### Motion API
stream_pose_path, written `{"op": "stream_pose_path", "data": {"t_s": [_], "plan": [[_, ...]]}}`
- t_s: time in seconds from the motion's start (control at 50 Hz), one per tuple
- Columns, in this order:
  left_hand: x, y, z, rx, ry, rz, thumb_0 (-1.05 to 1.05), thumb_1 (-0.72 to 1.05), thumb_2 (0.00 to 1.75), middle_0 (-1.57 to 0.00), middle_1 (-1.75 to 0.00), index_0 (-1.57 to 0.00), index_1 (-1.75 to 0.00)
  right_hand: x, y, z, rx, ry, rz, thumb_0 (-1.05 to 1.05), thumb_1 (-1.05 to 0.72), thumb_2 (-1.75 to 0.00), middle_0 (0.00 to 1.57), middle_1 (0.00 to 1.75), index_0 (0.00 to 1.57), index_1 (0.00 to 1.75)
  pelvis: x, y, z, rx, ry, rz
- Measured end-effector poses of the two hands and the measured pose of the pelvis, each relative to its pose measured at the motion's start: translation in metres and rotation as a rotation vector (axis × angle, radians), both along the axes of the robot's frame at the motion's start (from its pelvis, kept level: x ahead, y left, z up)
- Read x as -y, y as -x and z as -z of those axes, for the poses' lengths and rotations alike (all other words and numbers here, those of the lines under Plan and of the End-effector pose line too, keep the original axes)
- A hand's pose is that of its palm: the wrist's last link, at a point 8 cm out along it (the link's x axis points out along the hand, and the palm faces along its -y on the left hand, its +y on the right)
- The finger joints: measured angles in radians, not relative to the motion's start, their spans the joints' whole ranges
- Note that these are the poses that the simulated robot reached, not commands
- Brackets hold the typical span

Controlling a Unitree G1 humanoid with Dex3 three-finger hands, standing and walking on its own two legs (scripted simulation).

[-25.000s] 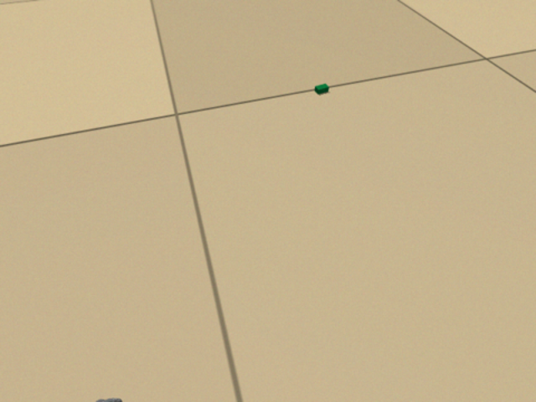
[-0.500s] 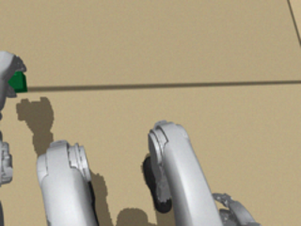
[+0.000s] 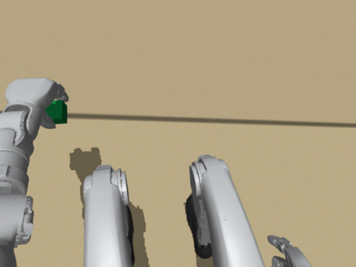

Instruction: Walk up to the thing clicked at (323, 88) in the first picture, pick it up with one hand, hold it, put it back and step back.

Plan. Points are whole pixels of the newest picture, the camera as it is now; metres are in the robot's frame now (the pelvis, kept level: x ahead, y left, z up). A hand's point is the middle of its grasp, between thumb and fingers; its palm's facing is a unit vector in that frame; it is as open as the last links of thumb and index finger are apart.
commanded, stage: lift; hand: left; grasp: from above
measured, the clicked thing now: (46, 113) +0.47 +0.29 -0.15
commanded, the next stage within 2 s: hold in 1.24 s
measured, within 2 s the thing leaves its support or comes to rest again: neither
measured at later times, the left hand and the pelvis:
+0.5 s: hand out of the picture +0.37 +0.28 +0.10, palm faces -0.41 -0.07 -0.91, open 7.6 cm; pelvis +0.01 +0.00 +0.16, yaw +4 degrees
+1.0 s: hand out of the picture +0.35 +0.25 +0.23, palm faces -0.43 -0.06 -0.90, open 7.6 cm; pelvis +0.04 +0.00 +0.30, yaw +5 degrees
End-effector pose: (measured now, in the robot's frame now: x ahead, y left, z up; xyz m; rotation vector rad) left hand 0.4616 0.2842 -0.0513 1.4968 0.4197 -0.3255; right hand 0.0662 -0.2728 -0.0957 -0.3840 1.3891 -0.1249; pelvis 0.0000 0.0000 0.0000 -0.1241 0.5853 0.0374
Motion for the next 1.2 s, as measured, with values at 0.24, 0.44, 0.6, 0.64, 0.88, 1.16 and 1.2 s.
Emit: {"op": "stream_pose_path", "data": {"t_s": [0.24,0.44,0.6,0.64,0.88,1.16,1.2], "plan": [[-0.007,0.041,-0.085,0.007,0.008,-0.007,0.0,0.38,0.07,-0.98,-0.13,-0.99,-0.11,-0.013,-0.047,-0.057,0.157,-0.022,-0.008,0.01,-0.91,-0.9,0.2,0.3,0.2,0.3,-0.003,0.0,-0.064,0.033,-0.015,-0.019],[0.004,0.074,-0.176,0.05,0.023,0.003,0.0,0.38,0.08,-0.98,-0.13,-0.99,-0.11,-0.024,-0.066,-0.125,0.252,-0.044,0.021,0.01,-0.9,-0.9,0.2,0.3,0.2,0.3,-0.003,-0.004,-0.135,0.111,-0.04,-0.036],[0.008,0.099,-0.249,0.036,0.017,-0.034,0.0,0.37,0.09,-0.97,-0.15,-0.98,-0.13,-0.026,-0.07,-0.189,0.315,-0.061,0.047,0.01,-0.9,-0.9,0.2,0.3,0.2,0.3,-0.001,-0.01,-0.2,0.202,-0.066,-0.044],[0.008,0.104,-0.263,0.026,0.018,-0.041,0.0,0.37,0.1,-0.97,-0.16,-0.98,-0.14,-0.025,-0.071,-0.204,0.33,-0.06,0.051,0.01,-0.9,-0.9,0.21,0.3,0.2,0.3,0.0,-0.013,-0.214,0.223,-0.072,-0.046],[0.024,0.115,-0.318,0.012,0.024,-0.015,0.0,0.38,0.09,-0.95,-0.18,-0.96,-0.16,-0.014,-0.077,-0.267,0.375,-0.047,0.065,0.01,-0.91,-0.9,0.2,0.3,0.2,0.3,0.002,-0.031,-0.276,0.315,-0.097,-0.05],[0.027,0.093,-0.371,0.042,0.003,-0.048,0.0,0.37,0.14,-0.93,-0.23,-0.94,-0.22,-0.02,-0.09,-0.31,0.378,-0.078,0.089,0.01,-0.91,-0.9,0.2,0.3,0.2,0.3,-0.003,-0.052,-0.323,0.39,-0.115,-0.041],[0.027,0.092,-0.375,0.03,0.005,-0.053,0.0,0.37,0.13,-0.93,-0.23,-0.94,-0.22,-0.022,-0.093,-0.315,0.38,-0.08,0.093,0.01,-0.91,-0.9,0.2,0.3,0.2,0.3,-0.004,-0.055,-0.328,0.397,-0.117,-0.039]]}}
